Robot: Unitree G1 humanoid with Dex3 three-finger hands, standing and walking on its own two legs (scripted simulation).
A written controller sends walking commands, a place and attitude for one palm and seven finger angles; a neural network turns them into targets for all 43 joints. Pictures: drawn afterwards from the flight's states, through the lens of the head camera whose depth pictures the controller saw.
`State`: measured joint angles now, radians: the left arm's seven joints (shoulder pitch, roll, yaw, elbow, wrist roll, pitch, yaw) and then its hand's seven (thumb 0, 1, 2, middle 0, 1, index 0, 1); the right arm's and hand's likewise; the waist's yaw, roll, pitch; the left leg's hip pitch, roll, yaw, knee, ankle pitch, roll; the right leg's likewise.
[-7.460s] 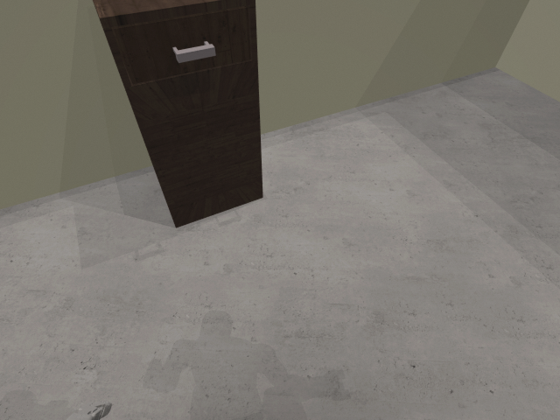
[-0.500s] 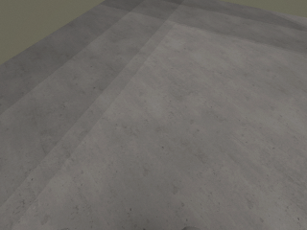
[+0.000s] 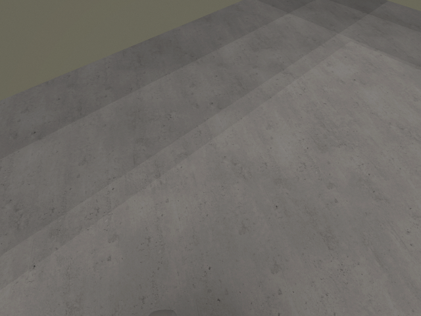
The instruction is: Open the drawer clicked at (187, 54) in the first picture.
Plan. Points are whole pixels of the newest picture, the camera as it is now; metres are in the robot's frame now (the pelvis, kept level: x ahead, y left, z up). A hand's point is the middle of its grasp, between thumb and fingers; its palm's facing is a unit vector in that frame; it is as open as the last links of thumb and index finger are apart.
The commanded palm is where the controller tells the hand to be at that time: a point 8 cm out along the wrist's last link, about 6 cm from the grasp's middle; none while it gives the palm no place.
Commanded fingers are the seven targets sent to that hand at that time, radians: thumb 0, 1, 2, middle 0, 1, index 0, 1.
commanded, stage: turn to face it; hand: left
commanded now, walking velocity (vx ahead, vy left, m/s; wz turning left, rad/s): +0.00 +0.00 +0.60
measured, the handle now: out of the picture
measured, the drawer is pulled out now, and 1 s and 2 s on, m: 0.00 0.00 0.00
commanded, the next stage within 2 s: none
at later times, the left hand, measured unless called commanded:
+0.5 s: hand out of the picture +0.05 +0.21 -0.13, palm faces +0.28 -0.91 -0.30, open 7.4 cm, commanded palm none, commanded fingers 0.00 0.90 0.90 -0.20 -0.30 -0.20 -0.30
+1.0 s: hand out of the picture -0.12 +0.24 -0.17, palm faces +0.59 -0.77 -0.26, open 7.4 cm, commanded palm none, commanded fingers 0.00 0.90 0.90 -0.20 -0.30 -0.20 -0.30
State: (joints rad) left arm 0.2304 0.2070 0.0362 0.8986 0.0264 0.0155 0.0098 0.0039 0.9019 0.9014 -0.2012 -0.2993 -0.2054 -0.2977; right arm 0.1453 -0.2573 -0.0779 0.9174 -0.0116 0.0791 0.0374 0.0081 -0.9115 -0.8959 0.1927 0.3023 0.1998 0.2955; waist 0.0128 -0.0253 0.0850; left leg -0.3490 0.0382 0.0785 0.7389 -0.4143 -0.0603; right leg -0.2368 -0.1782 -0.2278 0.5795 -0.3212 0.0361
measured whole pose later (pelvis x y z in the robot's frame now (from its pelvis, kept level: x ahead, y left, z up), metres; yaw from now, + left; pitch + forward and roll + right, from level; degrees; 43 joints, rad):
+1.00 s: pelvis -0.04 +0.02 +0.00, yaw +34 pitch +0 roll -1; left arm 0.21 0.29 0.08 0.94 0.01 0.07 0.01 0.01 0.91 0.90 -0.20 -0.30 -0.20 -0.30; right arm 0.14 -0.23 -0.05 0.89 -0.02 0.03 0.01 0.00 -0.91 -0.90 0.20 0.30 0.20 0.30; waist 0.01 -0.04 0.09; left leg -0.28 -0.01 0.04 0.56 -0.27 0.05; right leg -0.48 -0.12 -0.06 1.12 -0.45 0.09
